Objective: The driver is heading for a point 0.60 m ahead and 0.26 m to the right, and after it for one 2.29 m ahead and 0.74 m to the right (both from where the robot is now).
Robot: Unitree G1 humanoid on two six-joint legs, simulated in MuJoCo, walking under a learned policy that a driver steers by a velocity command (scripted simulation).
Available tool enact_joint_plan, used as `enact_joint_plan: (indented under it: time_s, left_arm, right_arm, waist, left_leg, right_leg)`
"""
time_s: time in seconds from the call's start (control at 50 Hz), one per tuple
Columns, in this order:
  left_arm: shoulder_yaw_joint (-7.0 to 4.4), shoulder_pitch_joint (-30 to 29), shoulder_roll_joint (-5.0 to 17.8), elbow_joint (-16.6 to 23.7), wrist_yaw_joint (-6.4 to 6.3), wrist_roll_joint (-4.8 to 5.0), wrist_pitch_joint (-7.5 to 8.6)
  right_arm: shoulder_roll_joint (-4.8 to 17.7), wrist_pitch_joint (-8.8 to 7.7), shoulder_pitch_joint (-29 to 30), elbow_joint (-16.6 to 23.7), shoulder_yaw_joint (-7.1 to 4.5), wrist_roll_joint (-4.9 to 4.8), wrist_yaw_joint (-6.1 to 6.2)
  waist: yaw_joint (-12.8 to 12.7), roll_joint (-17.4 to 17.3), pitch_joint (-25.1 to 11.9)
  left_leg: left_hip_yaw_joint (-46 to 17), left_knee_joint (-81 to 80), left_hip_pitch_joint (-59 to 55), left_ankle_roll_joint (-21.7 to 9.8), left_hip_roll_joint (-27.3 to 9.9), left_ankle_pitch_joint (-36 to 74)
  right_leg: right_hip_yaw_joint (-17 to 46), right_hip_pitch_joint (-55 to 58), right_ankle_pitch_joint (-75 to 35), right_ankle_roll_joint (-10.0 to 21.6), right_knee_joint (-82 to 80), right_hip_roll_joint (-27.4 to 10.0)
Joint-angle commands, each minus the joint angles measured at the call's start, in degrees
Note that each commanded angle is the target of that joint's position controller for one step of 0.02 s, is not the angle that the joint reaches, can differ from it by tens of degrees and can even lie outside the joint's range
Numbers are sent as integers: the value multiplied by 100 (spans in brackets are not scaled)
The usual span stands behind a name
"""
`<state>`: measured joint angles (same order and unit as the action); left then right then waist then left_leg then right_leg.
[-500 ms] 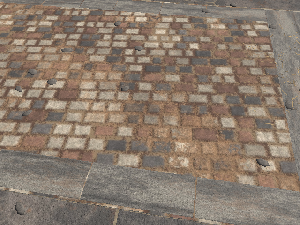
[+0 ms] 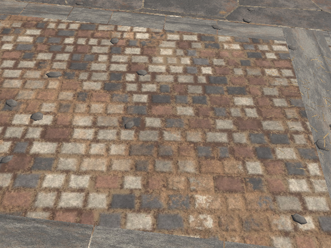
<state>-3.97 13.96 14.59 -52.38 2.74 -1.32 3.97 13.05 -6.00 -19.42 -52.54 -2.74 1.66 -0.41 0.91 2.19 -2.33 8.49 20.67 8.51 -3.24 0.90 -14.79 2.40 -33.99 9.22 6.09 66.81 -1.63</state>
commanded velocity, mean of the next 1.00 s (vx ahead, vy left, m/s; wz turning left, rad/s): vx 0.99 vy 0.00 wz -0.76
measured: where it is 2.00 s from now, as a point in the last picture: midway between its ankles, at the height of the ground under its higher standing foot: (275, 88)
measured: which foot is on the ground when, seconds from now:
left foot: down 0.00-0.32, up 0.34-0.70, down 0.72-1.00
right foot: up 0.00-0.30, down 0.32-0.72, up 0.74-1.00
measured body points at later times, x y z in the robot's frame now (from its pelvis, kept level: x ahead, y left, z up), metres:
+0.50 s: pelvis +0.39 -0.04 -0.02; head +0.40 -0.03 +0.43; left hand +0.48 +0.23 -0.17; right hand +0.47 -0.33 -0.10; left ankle +0.49 +0.13 -0.65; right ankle +0.34 -0.03 -0.74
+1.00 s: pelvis +0.79 -0.20 -0.01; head +0.80 -0.21 +0.44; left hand +1.14 -0.23 -0.05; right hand +0.53 -0.33 -0.13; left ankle +0.82 -0.03 -0.74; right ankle +0.79 -0.38 -0.68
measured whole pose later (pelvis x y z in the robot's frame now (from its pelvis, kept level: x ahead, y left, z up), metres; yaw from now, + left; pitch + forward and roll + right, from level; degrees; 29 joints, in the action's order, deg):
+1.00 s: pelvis +0.79 -0.20 -0.01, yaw -46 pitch +2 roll +3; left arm -1.1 -0.2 18.3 -35.4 4.6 -2.7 1.9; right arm 17.5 -5.5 -30.9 -52.9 -3.3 1.2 -0.9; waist 4.9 2.7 -0.5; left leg 7.0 15.6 0.4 2.2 -0.5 -16.9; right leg 3.4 -42.3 6.2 5.0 55.0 -2.5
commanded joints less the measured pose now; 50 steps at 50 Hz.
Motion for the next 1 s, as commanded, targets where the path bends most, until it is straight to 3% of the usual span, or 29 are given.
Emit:
enact_joint_plan:
  time_s: [0.02,0.08,0.14,0.2,0.24,0.28,0.3,0.32,0.34,0.36,0.38,0.4,0.42,0.46,0.52,0.58,0.64,0.66,0.68,0.7,0.72,0.74,0.76,0.78,0.8,0.86,0.9,0.94,1.0]
  left_arm:
    - [8,-399,112,365,114,9,-117]
    - [71,-1055,75,596,140,79,-163]
    - [152,-1636,62,866,171,44,-166]
    - [235,-1739,84,1023,150,61,-190]
    - [195,-1297,308,958,117,57,-249]
    - [5,312,781,552,53,46,-296]
    - [-173,1640,1084,151,-29,44,-286]
    - [-302,1829,1155,-27,-139,157,-267]
    - [-319,1193,1353,19,-190,148,-300]
    - [-342,997,1618,168,-180,30,-321]
    - [-310,992,1246,207,-233,-2,-313]
    - [-239,767,946,207,-266,-35,-286]
    - [-199,531,887,238,-294,-29,-222]
    - [-117,280,846,381,-350,65,-21]
    - [-172,341,1066,470,-307,78,171]
    - [-271,758,1198,434,-204,140,184]
    - [-325,896,1296,471,-214,158,133]
    - [-347,860,1394,499,-236,138,128]
    - [-379,732,1578,543,-229,85,129]
    - [-394,340,1671,642,-201,60,153]
    - [-214,87,983,866,-195,40,216]
    - [4,494,231,1306,-193,328,224]
    - [46,601,605,1261,-263,236,129]
    - [1,224,851,1162,-238,104,29]
    - [-10,7,859,1180,-159,33,-40]
    - [148,-386,338,1541,99,-159,-195]
    - [233,-538,245,1701,134,-153,-221]
    - [235,-995,505,1958,144,-142,-208]
    - [363,-1641,508,2116,289,-120,-114]
  right_arm:
    - [424,-152,-386,40,-65,-51,12]
    - [370,-199,-658,-104,-31,-28,2]
    - [326,-177,-1041,-302,28,-47,101]
    - [574,-120,-975,-350,41,-57,252]
    - [952,-35,-984,-355,-40,-67,438]
    - [1268,109,-526,-175,-158,-4,517]
    - [1370,184,-72,7,-213,57,472]
    - [1164,206,246,82,-222,48,313]
    - [254,60,469,507,18,160,199]
    - [259,-106,566,1212,82,-54,130]
    - [603,-263,758,1254,83,17,82]
    - [805,-283,718,1184,30,4,49]
    - [803,-197,713,1138,37,114,53]
    - [686,92,689,1198,105,289,5]
    - [576,202,1656,1684,204,196,-75]
    - [455,181,2176,1903,281,-9,-108]
    - [689,154,2233,2018,226,-38,-56]
    - [884,138,1904,1943,148,-34,-6]
    - [1187,107,1178,1775,13,-62,66]
    - [1431,88,-54,1497,-118,-68,164]
    - [1859,80,-1365,1264,-274,94,286]
    - [2188,79,-1018,1334,-317,306,237]
    - [1889,124,-185,1445,-357,260,156]
    - [1221,164,308,1565,-218,201,132]
    - [943,184,352,1442,-152,172,117]
    - [601,42,-198,815,-25,96,48]
    - [638,-105,-241,646,-21,17,-39]
    - [894,-157,-129,618,-71,-10,-49]
    - [1025,-126,-184,565,-98,-145,-90]
  waist:
    - [26,-543,645]
    - [92,-541,919]
    - [124,-513,1127]
    - [-103,-664,1030]
    - [-462,-964,634]
    - [-1295,-1128,-51]
    - [-1877,-1032,-484]
    - [-1867,-221,-370]
    - [-1031,789,28]
    - [-754,810,-640]
    - [-722,-85,-184]
    - [-370,-641,464]
    - [-54,-894,787]
    - [287,-1000,1042]
    - [91,-654,1231]
    - [-368,-170,864]
    - [-477,71,522]
    - [-318,104,225]
    - [96,107,-309]
    - [880,68,-888]
    - [1340,-506,-1645]
    - [596,-2514,-2170]
    - [293,-2225,-1680]
    - [325,-1293,-913]
    - [283,-694,-361]
    - [37,-773,234]
    - [-140,-738,475]
    - [-289,-676,775]
    - [-238,-458,961]
  left_leg:
    - [-985,-1511,-740,362,-1410,153]
    - [-81,-1632,-584,534,-1137,1607]
    - [443,-1591,-1034,555,-1089,3284]
    - [901,-1179,-1225,712,-1087,6073]
    - [957,-263,-1637,716,-1346,8124]
    - [789,1791,-1410,567,-1587,8870]
    - [574,3615,-610,413,-1616,8073]
    - [536,5959,703,277,-750,3135]
    - [-23,7629,2979,218,-19,-1417]
    - [-1215,7943,4437,387,103,-1346]
    - [-1467,7176,4658,297,-248,-958]
    - [-1408,6562,4378,328,-454,-683]
    - [-1373,6226,4014,437,-586,-701]
    - [-1299,5375,3282,695,-899,-684]
    - [-899,3501,2370,889,-922,429]
    - [-735,1987,1587,678,-568,1906]
    - [-828,1066,1291,495,-274,1804]
    - [-858,909,854,449,-99,1491]
    - [-890,964,56,391,11,993]
    - [-891,1005,-1314,341,-159,702]
    - [-1936,1090,-2743,215,-1244,-1091]
    - [-5220,-264,-3490,-155,-2845,-2467]
    - [-5884,-702,-2851,-419,-2810,-3566]
    - [-4782,-601,-2093,-392,-2498,-3440]
    - [-3844,-596,-1356,-323,-2257,-2334]
    - [-2488,-844,-242,-229,-1749,-829]
    - [-2171,-1173,44,-392,-1687,-430]
    - [-1733,-1546,247,-556,-1610,-142]
    - [-1066,-2215,983,-498,-1193,840]
  right_leg:
    - [105,-1617,-712,-85,340,-300]
    - [-339,-1460,-1288,-30,-271,-147]
    - [-928,-1480,-1292,71,-1073,-49]
    - [-1564,-364,-1077,337,-2187,367]
    - [-1754,423,-801,532,-2446,701]
    - [-1578,1986,-166,822,-2519,888]
    - [-1035,3357,270,1112,-2908,792]
    - [-416,4256,335,1374,-3489,458]
    - [1155,4704,-454,1617,-2861,-223]
    - [3588,5512,734,2582,-4186,-1026]
    - [4119,4962,1943,2301,-5324,-1314]
    - [3768,4016,1980,2011,-5643,-1184]
    - [3334,3224,1485,1811,-5678,-929]
    - [2567,1827,1051,1604,-5780,-441]
    - [1831,701,-154,1388,-5957,169]
    - [1607,1211,-1626,991,-5687,331]
    - [1783,2419,-2786,712,-5037,148]
    - [1838,2757,-3570,570,-4473,131]
    - [1847,2893,-4084,432,-3479,130]
    - [1723,2323,-3825,313,-2062,310]
    - [1363,1278,-1726,263,-45,646]
    - [772,-363,1894,119,1370,1174]
    - [559,-1051,1398,209,1818,624]
    - [378,-1167,924,181,1666,250]
    - [268,-1050,728,132,1405,57]
    - [450,-849,685,54,991,-220]
    - [718,-1037,458,3,572,-103]
    - [683,-1191,12,-107,-367,-75]
    - [-395,377,-977,-165,-2313,-181]
Keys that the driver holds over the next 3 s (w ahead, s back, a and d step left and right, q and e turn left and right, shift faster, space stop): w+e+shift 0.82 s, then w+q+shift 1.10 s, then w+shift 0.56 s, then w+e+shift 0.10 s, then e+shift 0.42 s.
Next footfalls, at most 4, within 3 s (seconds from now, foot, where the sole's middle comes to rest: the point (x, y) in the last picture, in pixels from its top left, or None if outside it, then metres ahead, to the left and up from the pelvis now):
0.32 right None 0.38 -0.04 -0.78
0.72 left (173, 179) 0.85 -0.05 -0.78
1.14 right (264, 168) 0.92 -0.50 -0.78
1.58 left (262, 104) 1.37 -0.59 -0.78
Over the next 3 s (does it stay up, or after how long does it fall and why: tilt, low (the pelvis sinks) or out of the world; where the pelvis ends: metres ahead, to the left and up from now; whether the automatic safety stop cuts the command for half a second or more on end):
stays up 2.36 -0.64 -0.03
